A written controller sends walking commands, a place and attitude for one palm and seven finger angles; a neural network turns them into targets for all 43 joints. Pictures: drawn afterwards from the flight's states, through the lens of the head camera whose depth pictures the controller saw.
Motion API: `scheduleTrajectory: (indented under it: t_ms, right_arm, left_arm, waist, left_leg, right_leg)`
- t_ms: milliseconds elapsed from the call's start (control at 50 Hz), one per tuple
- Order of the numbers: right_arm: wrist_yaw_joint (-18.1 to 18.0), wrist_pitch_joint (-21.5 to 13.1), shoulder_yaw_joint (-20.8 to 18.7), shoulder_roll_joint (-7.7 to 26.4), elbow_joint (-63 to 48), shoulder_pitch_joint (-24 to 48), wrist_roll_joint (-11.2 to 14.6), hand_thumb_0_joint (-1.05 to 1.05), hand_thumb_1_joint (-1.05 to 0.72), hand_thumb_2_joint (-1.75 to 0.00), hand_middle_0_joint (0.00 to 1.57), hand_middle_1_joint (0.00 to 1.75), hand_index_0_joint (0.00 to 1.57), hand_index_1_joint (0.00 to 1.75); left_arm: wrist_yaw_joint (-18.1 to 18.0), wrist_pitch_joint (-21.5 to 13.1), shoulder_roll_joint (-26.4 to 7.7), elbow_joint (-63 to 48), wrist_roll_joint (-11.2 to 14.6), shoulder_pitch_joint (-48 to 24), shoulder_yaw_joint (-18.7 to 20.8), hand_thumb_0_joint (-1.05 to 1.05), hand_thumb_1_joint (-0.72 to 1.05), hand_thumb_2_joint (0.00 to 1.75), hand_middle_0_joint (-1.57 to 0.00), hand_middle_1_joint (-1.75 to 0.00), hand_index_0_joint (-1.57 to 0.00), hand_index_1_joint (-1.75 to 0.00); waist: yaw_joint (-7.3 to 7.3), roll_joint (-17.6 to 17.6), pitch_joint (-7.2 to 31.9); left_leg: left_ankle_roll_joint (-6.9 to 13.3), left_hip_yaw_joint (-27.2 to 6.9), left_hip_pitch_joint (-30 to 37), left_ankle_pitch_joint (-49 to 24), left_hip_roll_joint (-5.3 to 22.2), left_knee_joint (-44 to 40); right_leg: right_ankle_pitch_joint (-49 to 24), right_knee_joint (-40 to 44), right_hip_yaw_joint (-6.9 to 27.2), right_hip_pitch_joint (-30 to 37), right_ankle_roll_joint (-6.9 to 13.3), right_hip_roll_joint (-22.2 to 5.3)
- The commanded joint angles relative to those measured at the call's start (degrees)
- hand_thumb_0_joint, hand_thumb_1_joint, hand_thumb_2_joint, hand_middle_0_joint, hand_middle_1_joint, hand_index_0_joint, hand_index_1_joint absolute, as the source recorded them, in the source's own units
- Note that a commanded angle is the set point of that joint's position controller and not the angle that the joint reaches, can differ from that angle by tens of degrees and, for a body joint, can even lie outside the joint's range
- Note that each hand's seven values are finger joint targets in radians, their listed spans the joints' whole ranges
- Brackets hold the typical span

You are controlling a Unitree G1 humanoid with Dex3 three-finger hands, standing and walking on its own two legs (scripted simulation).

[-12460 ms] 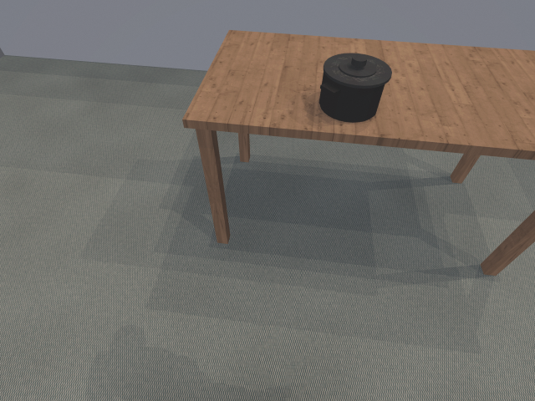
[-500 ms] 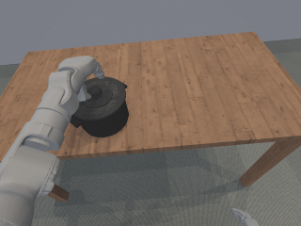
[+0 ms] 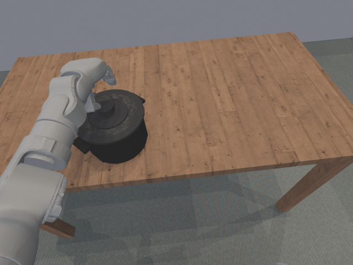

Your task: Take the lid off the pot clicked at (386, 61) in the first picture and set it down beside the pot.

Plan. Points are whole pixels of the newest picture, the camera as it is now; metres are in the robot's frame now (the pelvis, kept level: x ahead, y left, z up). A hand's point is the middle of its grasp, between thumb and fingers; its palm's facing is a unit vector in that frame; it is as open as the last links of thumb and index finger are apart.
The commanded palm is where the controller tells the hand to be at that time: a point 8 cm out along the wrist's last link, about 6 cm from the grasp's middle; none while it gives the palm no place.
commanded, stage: move the open hand above the knob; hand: left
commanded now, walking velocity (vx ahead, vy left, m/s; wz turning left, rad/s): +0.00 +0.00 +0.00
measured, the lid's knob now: (106, 108) +0.49 +0.18 +0.06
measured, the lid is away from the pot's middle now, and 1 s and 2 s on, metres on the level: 0.00 0.00 0.00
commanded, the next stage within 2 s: lower the open fingers around the knob in 0.32 s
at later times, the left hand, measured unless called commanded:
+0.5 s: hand (93, 97) +0.46 +0.18 +0.13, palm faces -0.32 -0.08 -0.94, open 10.1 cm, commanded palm +0.46 +0.18 +0.18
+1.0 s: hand (97, 110) +0.46 +0.18 +0.09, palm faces -0.38 -0.08 -0.92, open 10.1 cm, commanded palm +0.45 +0.19 +0.15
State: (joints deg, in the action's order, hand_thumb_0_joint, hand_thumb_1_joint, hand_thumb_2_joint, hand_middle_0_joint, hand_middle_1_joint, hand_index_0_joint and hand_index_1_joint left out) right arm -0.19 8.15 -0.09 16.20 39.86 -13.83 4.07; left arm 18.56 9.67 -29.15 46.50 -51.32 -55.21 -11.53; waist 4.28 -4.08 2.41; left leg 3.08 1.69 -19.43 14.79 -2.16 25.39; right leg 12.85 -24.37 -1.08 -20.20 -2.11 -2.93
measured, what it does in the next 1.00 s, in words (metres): stands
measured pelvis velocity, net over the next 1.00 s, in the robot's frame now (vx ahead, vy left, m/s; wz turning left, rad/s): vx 0.00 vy -0.01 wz -0.01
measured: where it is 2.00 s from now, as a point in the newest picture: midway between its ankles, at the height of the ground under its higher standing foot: outside the picture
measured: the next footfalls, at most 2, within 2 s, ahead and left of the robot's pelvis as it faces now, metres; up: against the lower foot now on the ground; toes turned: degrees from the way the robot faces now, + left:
none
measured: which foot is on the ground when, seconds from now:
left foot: down 0.00-1.00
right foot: down 0.00-1.00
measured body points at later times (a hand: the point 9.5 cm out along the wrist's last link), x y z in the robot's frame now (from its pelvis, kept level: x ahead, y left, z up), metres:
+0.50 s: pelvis +0.00 +0.00 +0.00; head +0.04 -0.03 +0.45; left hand +0.47 +0.18 +0.18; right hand +0.11 -0.25 -0.14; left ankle -0.03 +0.08 -0.74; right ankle -0.02 -0.15 -0.74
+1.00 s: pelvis +0.00 -0.01 +0.00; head +0.05 -0.03 +0.45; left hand +0.47 +0.19 +0.14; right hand +0.08 -0.27 -0.14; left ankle -0.03 +0.08 -0.74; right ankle -0.02 -0.15 -0.74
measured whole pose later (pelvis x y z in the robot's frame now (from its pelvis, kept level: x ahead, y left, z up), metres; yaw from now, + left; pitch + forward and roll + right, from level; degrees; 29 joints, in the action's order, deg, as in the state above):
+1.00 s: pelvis +0.00 -0.01 +0.00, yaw +0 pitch +9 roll +0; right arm -1.4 8.7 0.3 16.3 40.1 -12.8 4.3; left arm 16.7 8.1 -27.8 52.3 -51.2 -53.3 -12.1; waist 4.1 -3.6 2.7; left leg 2.7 1.8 -20.1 15.1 -1.6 26.2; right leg 12.9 -25.0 -0.9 -21.0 -1.8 -2.3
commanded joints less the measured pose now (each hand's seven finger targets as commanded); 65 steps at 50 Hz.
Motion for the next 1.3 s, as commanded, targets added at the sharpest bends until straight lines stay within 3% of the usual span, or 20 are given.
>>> scheduleTrajectory:
  t_ms: [0,80,120,160,280,340,440,520,600,660,760,820,840,900,980,1040,1080,1140,1180,1280]
  right_arm:
    - [0.21,-1.79,-1.87,7.45,-6.43,1.60,0.33,0.00,-0.90,-0.90,0.20,0.30,0.20,0.30]
    - [0.24,-1.29,-1.73,7.48,-5.85,2.35,0.40,0.00,-0.90,-0.90,0.20,0.30,0.20,0.30]
    - [-0.22,-1.49,-1.65,7.60,-6.53,2.89,0.15,0.00,-0.90,-0.90,0.20,0.30,0.20,0.30]
    - [-0.29,-1.57,-1.56,6.92,-6.68,3.02,0.09,0.00,-0.90,-0.90,0.20,0.30,0.20,0.30]
    - [-0.17,-0.73,-1.09,6.98,-6.05,3.49,0.46,0.00,-0.90,-0.90,0.20,0.30,0.20,0.30]
    - [-0.33,-1.25,-1.34,6.83,-7.30,3.76,-0.11,0.00,-0.90,-0.90,0.20,0.30,0.20,0.30]
    - [-0.31,-0.64,-0.72,7.27,-5.46,3.09,0.64,0.00,-0.90,-0.90,0.20,0.30,0.20,0.30]
    - [-0.57,-1.37,-1.34,6.92,-6.87,3.30,0.07,0.00,-0.90,-0.90,0.20,0.30,0.20,0.30]
    - [-0.99,-1.10,-1.18,7.54,-5.35,1.30,0.38,0.00,-0.90,-0.90,0.20,0.30,0.20,0.30]
    - [-1.10,-1.23,-1.20,7.19,-6.66,2.33,0.12,0.00,-0.90,-0.90,0.20,0.30,0.20,0.30]
    - [-0.88,-0.98,-1.42,7.45,-6.48,1.73,0.30,0.00,-0.90,-0.90,0.20,0.30,0.20,0.30]
    - [-0.97,-0.99,-1.79,7.36,-6.53,2.06,0.33,0.00,-0.90,-0.90,0.20,0.30,0.20,0.30]
    - [-0.98,-1.09,-1.95,7.66,-6.49,1.32,0.20,0.00,-0.90,-0.90,0.20,0.30,0.20,0.30]
    - [-1.31,-0.92,-1.63,7.51,-5.69,0.90,0.54,0.00,-0.90,-0.90,0.20,0.30,0.20,0.30]
    - [-1.55,-0.97,-2.13,7.41,-5.72,0.73,0.21,0.00,-0.90,-0.90,0.20,0.30,0.20,0.30]
    - [-1.83,-0.67,-1.81,7.72,-4.89,0.08,0.32,0.00,-0.90,-0.90,0.20,0.30,0.20,0.30]
    - [-1.74,-0.63,-1.95,7.35,-4.28,-0.26,0.36,0.00,-0.90,-0.90,0.20,0.30,0.20,0.30]
    - [-1.62,-0.50,-1.83,7.64,-4.45,-0.27,0.15,0.00,-0.90,-0.90,0.20,0.30,0.20,0.30]
    - [-1.36,-0.49,-1.90,7.12,-4.48,-0.03,0.13,0.00,-0.90,-0.90,0.20,0.30,0.20,0.30]
    - [-1.49,-0.22,-1.83,7.61,-4.21,-0.52,0.16,0.00,-0.90,-0.90,0.20,0.30,0.20,0.30]
  left_arm:
    - [-2.86,0.87,-11.99,-8.95,-0.45,-27.08,4.19,0.00,-0.28,1.40,-0.83,-0.08,-0.83,-0.08]
    - [-2.65,1.65,-10.33,-8.22,-0.25,-30.61,2.57,0.00,-0.28,1.40,-0.83,-0.08,-0.83,-0.08]
    - [-2.57,0.71,-14.02,-12.05,-0.16,-33.10,5.26,0.00,-0.28,1.40,-0.83,-0.08,-0.83,-0.08]
    - [-2.54,0.47,-12.25,-14.08,-0.89,-34.79,3.30,0.00,-0.28,1.40,-0.83,-0.08,-0.83,-0.08]
    - [-2.22,1.24,-8.95,-6.29,-0.48,-31.95,1.15,0.00,-0.28,1.40,-0.83,-0.08,-0.83,-0.08]
    - [-2.36,0.10,-12.30,-14.38,-0.70,-35.67,3.52,0.00,-0.28,1.40,-0.83,-0.08,-0.83,-0.08]
    - [-2.09,2.17,-8.61,-1.12,-0.05,-30.10,1.02,0.00,-0.28,1.40,-0.83,-0.08,-0.83,-0.08]
    - [-1.31,0.43,-9.34,-10.44,-0.30,-35.17,1.11,0.00,-0.28,1.40,-0.83,-0.08,-0.83,-0.08]
    - [-2.34,-0.05,-12.58,-1.53,-0.41,-29.49,4.57,0.00,-0.28,1.40,-0.83,-0.08,-0.83,-0.08]
    - [-3.21,-1.40,-13.24,-7.74,-1.24,-32.02,4.30,0.00,-0.28,1.40,-0.83,-0.08,-0.83,-0.08]
    - [-4.29,-0.97,-13.21,-4.52,-0.67,-26.32,5.25,0.00,-0.28,1.40,-0.83,-0.08,-0.83,-0.08]
    - [-4.16,-1.10,-11.76,-7.69,-0.61,-28.75,3.84,0.00,-0.28,1.40,-0.83,-0.08,-0.83,-0.08]
    - [-4.50,-1.32,-14.87,-8.67,-0.88,-28.47,6.18,0.00,-0.28,1.40,-0.83,-0.08,-0.83,-0.08]
    - [-4.47,-1.20,-11.54,-1.46,-0.49,-24.07,3.92,0.00,-0.28,1.40,-0.83,-0.08,-0.83,-0.08]
    - [-4.61,-2.80,-11.39,-7.16,-0.69,-29.11,3.22,0.00,-0.28,1.40,-0.83,-0.08,-0.83,-0.08]
    - [-5.00,-3.42,-12.05,-2.43,-0.58,-27.06,3.93,0.00,-0.28,1.40,-0.83,-0.08,-0.83,-0.08]
    - [-5.37,-3.05,-8.13,-0.68,-0.67,-28.43,0.87,0.00,-0.28,1.40,-0.83,-0.08,-0.83,-0.08]
    - [-6.14,-3.10,-11.29,-0.85,-0.81,-28.10,3.79,0.00,-0.28,1.40,-0.83,-0.08,-0.83,-0.08]
    - [-6.21,-2.62,-7.41,0.37,-1.01,-27.75,0.91,0.00,-0.28,1.40,-0.83,-0.08,-0.83,-0.08]
    - [-6.22,-2.15,-9.45,1.89,-0.83,-28.73,2.45,0.00,-0.28,1.40,-0.83,-0.08,-0.83,-0.08]
  waist:
    - [-0.25,3.18,24.46]
    - [0.18,4.47,22.27]
    - [-0.37,3.42,26.03]
    - [0.09,1.15,27.26]
    - [0.40,4.59,21.21]
    - [-0.31,0.42,28.28]
    - [0.30,6.12,19.63]
    - [0.44,2.69,26.65]
    - [-0.10,7.13,21.29]
    - [-0.61,2.88,25.93]
    - [-0.72,5.94,23.95]
    - [-0.07,3.28,24.28]
    - [-0.47,2.43,26.07]
    - [0.33,6.38,21.34]
    - [0.74,2.03,25.35]
    - [0.94,4.07,22.75]
    - [1.67,3.34,20.81]
    - [0.72,2.86,24.31]
    - [1.21,2.10,23.62]
    - [1.23,4.35,23.71]
  left_leg:
    - [0.10,-4.13,16.47,-32.21,1.45,1.28]
    - [0.13,-3.57,14.69,-26.99,1.22,0.66]
    - [0.28,-3.72,15.57,-28.28,0.93,0.92]
    - [-0.16,-4.29,18.27,-31.66,1.20,1.19]
    - [-0.15,-3.16,13.25,-24.92,1.04,0.27]
    - [-0.27,-4.41,18.23,-30.41,1.01,1.03]
    - [-0.11,-2.62,10.37,-21.47,0.51,-0.37]
    - [0.40,-3.66,16.01,-27.74,0.64,0.91]
    - [0.49,-2.49,10.96,-21.56,0.60,-0.12]
    - [0.61,-2.35,12.55,-23.94,0.33,-0.14]
    - [0.85,-1.61,10.59,-23.84,0.47,0.28]
    - [0.97,-1.90,12.26,-25.39,0.65,0.71]
    - [0.95,-2.21,13.66,-26.00,0.70,0.90]
    - [0.92,-1.56,10.55,-22.93,0.63,0.63]
    - [0.88,-2.06,14.53,-25.35,0.85,1.29]
    - [0.72,-1.85,11.72,-23.34,0.84,1.17]
    - [0.58,-1.92,11.80,-22.42,1.08,1.31]
    - [0.33,-2.19,11.82,-23.82,0.99,1.51]
    - [0.20,-2.27,12.63,-24.87,1.13,1.99]
    - [0.36,-2.11,10.81,-23.33,1.16,1.73]
  right_leg:
    - [-21.00,-1.09,-2.09,5.91,3.78,3.34]
    - [-18.83,-0.91,-2.12,4.94,3.94,3.17]
    - [-20.66,-1.14,-1.57,7.33,4.15,2.84]
    - [-20.99,-1.49,-1.83,6.34,4.05,2.94]
    - [-18.21,-0.99,-2.06,4.88,4.06,2.91]
    - [-20.02,-1.51,-1.60,6.93,4.26,2.77]
    - [-17.93,-1.01,-2.19,5.90,4.12,3.06]
    - [-20.40,-1.03,-1.39,7.07,4.22,2.81]
    - [-18.67,-0.64,-1.78,7.26,4.02,3.14]
    - [-21.27,-1.20,-1.13,9.72,4.23,2.67]
    - [-22.91,-0.99,-1.10,10.17,3.88,2.89]
    - [-22.50,-0.86,-1.04,8.49,4.10,2.88]
    - [-22.39,-0.96,-0.93,9.14,4.01,2.95]
    - [-20.93,-0.60,-1.45,7.41,3.86,3.25]
    - [-20.77,-0.90,-1.12,6.30,4.05,3.15]
    - [-19.76,-0.98,-1.29,5.33,4.08,3.32]
    - [-17.79,-1.01,-1.69,2.52,4.16,3.49]
    - [-18.98,-1.76,-1.32,4.51,4.29,3.32]
    - [-18.42,-1.77,-1.63,2.72,4.24,3.46]
    - [-18.54,-1.81,-1.49,3.62,4.16,3.41]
